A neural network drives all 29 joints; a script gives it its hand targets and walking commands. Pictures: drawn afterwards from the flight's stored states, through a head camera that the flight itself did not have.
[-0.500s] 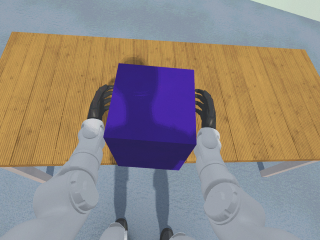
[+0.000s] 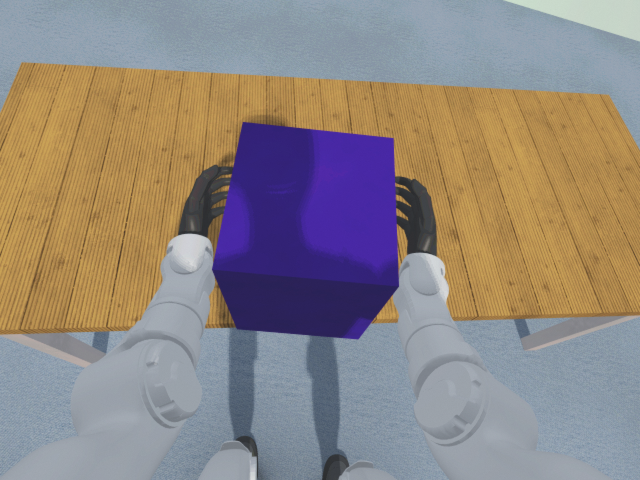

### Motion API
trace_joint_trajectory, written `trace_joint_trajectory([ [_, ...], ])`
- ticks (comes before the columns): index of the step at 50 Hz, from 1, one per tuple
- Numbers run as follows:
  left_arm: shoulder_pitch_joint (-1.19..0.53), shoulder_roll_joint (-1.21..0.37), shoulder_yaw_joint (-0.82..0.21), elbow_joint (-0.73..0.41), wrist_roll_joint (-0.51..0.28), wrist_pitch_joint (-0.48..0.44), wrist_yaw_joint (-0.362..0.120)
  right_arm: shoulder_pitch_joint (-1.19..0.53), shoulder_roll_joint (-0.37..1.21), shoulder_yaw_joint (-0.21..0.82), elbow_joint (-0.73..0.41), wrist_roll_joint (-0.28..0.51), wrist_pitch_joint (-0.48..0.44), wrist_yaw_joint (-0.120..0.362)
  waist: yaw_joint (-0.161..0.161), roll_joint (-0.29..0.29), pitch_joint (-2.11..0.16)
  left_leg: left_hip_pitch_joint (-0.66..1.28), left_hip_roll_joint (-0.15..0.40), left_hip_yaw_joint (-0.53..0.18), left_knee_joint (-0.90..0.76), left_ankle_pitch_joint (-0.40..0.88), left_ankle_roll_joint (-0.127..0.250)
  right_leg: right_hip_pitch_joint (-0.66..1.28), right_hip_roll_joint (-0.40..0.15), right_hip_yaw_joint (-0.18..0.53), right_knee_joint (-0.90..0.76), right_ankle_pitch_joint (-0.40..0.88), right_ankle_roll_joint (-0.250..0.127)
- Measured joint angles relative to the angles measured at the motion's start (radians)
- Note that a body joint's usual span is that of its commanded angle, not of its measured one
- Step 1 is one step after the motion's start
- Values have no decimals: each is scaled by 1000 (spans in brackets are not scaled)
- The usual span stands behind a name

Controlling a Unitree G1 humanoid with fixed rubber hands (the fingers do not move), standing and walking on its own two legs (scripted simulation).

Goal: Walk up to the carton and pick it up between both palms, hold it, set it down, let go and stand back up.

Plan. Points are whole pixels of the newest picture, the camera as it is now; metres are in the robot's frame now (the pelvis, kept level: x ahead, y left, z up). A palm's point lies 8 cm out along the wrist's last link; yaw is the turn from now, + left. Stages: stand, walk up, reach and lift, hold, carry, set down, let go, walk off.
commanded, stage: set down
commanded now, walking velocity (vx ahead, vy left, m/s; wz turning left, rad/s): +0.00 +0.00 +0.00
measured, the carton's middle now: (307, 243) +0.43 +0.02 -0.06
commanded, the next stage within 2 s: none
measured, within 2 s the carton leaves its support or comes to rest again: neither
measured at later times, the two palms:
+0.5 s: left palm (171, 226) +0.42 +0.21 -0.03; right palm (426, 242) +0.42 -0.14 -0.01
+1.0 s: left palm (169, 267) +0.37 +0.21 -0.05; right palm (433, 282) +0.37 -0.15 -0.03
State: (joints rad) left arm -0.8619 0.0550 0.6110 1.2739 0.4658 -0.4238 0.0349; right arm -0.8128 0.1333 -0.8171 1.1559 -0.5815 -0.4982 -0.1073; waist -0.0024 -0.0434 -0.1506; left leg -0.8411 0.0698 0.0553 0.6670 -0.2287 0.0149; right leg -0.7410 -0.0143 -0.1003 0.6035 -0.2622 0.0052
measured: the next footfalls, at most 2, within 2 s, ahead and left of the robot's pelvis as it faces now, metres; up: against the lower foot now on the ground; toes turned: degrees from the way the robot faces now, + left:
none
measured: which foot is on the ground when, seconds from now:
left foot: down 0.00-1.00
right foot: down 0.00-1.00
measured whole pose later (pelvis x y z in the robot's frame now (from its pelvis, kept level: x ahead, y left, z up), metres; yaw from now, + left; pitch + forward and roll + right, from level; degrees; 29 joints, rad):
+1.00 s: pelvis -0.03 +0.00 -0.04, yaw +1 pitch +26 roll -4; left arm -0.76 0.24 0.07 1.40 -0.11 -0.54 -0.03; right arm -0.78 -0.07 -0.04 1.41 0.17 -0.61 -0.14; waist -0.03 0.01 -0.26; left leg -1.07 0.04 -0.04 0.92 -0.30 0.00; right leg -0.97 -0.01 -0.10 0.87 -0.35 0.00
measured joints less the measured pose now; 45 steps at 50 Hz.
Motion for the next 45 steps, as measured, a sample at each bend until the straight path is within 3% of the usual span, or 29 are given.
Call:
trace_joint_trajectory([
  [4, -34, 53, -56, 91, -51, -13, 15, -24, -58, 80, 119, 61, -5, 1, -9, 5, -24, -27, 4, 0, 23, -8, -2, -30, 3, 3, 24, -7, -1],
  [11, -156, 180, -305, 295, -366, -44, 27, -114, -116, 395, 271, 354, 10, -38, -45, 21, -96, -153, 6, -19, 116, -33, -7, -153, 3, -4, 125, -41, -5],
  [16, -249, 228, -462, 396, -507, -59, -1, -199, -152, 539, 357, 524, 12, -43, -63, 30, -127, -247, 1, -42, 204, -59, -8, -242, -1, -12, 215, -74, -6],
  [24, -245, 235, -584, 388, -601, -70, -20, -242, -241, 690, 398, 694, -4, -13, -38, 29, -131, -350, -8, -60, 298, -77, -4, -343, -3, -8, 311, -94, -2],
  [29, -180, 245, -676, 336, -681, -79, -13, -214, -265, 690, 362, 734, 16, 6, -41, 36, -150, -417, -18, -76, 334, -77, -4, -406, -9, -15, 350, -101, -1],
  [35, -132, 239, -712, 248, -706, -94, 0, -176, -273, 704, 302, 764, 31, 19, -48, 31, -167, -447, -25, -88, 349, -79, -7, -435, -10, -18, 368, -107, -2],
  [45, 20, 189, -588, 162, -600, -102, -39, -53, -227, 769, 281, 772, -64, -8, -29, 43, -149, -321, -27, -91, 296, -83, -15, -313, 3, -5, 309, -103, -2],
])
